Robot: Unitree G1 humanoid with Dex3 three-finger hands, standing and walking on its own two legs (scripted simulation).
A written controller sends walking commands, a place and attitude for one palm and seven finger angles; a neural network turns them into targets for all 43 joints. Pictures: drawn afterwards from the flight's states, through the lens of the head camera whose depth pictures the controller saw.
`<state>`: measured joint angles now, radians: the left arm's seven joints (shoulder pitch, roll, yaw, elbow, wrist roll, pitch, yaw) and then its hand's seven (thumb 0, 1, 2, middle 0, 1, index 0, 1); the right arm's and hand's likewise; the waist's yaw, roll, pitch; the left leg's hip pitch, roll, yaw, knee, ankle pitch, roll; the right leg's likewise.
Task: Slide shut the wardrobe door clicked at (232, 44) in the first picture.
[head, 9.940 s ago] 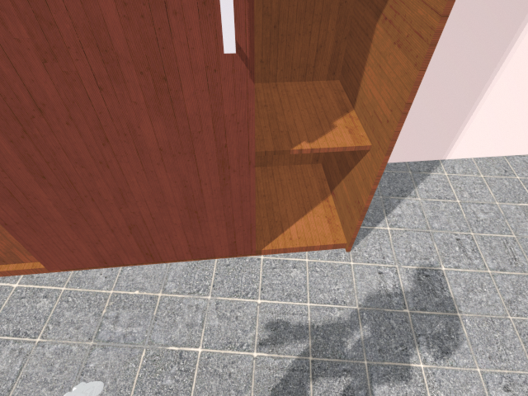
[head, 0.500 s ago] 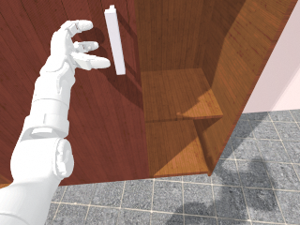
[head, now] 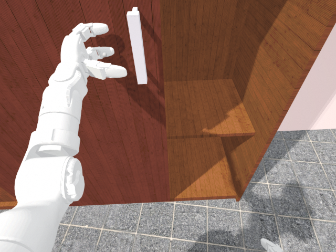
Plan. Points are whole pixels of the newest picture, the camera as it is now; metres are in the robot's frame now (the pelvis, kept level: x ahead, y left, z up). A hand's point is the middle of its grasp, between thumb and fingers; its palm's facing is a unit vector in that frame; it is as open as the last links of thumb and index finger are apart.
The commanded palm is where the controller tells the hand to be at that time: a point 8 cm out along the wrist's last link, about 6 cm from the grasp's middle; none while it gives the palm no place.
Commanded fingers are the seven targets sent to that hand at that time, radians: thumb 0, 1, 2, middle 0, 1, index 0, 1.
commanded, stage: move the hooked fingers beside the handle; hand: left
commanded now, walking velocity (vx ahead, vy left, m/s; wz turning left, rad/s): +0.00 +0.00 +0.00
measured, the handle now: (139, 47) +0.52 +0.08 +0.25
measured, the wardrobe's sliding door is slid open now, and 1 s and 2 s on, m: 0.41 0.41 0.41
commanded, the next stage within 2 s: feel for the door with the fingertips in 0.02 s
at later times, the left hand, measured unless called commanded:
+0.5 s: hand (121, 56) +0.46 +0.11 +0.26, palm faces +0.07 -1.00 +0.02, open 14.0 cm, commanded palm +0.44 +0.16 +0.26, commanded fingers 0.00 -0.50 0.30 -0.30 -1.20 -0.30 -1.20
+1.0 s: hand (120, 52) +0.47 +0.11 +0.26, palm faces +0.07 -1.00 +0.01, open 13.8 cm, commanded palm +0.45 +0.16 +0.26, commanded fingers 0.00 -0.50 0.30 -0.30 -1.20 -0.30 -1.20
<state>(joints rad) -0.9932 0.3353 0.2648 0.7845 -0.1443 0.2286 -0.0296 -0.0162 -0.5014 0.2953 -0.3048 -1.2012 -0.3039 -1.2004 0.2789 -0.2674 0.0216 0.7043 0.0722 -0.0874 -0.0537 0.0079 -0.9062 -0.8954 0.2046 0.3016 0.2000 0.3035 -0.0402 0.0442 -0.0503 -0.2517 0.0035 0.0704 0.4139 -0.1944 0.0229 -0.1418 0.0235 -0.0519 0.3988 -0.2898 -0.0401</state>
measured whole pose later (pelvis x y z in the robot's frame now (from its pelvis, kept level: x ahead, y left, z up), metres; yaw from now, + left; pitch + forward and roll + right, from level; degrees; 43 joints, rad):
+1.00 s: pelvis -0.01 +0.00 +0.00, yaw +0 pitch +3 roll +0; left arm -1.12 0.30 0.23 0.94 -0.13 0.17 0.04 -0.02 -0.50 0.30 -0.35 -1.24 -0.33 -1.23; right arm 0.36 -0.28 0.00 0.78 0.06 -0.13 -0.05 0.01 -0.91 -0.90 0.20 0.30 0.20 0.30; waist -0.06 0.04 -0.04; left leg -0.29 0.01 0.06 0.42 -0.18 0.02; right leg -0.18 0.03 -0.06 0.41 -0.28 -0.04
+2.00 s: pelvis +0.00 +0.00 +0.00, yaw +0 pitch +2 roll +0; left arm -1.06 0.19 0.20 0.77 -0.14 0.26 0.12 -0.02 -0.50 0.30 -0.30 -1.20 -0.30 -1.20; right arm 0.30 -0.25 0.01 0.75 0.05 -0.08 -0.03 0.01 -0.91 -0.90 0.20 0.30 0.20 0.30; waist -0.06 0.04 -0.04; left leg -0.27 0.00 0.07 0.41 -0.19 0.03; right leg -0.16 0.02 -0.05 0.40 -0.28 -0.04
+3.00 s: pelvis -0.01 +0.00 +0.00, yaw +0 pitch +1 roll +0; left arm -1.06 0.16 0.19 0.78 -0.14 0.27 0.15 -0.02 -0.39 0.34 -0.31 -1.22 -0.31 -1.21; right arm 0.28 -0.25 0.01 0.74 0.05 -0.06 -0.03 0.01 -0.91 -0.90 0.20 0.30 0.20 0.30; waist -0.05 0.04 -0.05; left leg -0.25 0.01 0.07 0.40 -0.17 0.02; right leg -0.14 0.03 -0.05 0.39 -0.28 -0.05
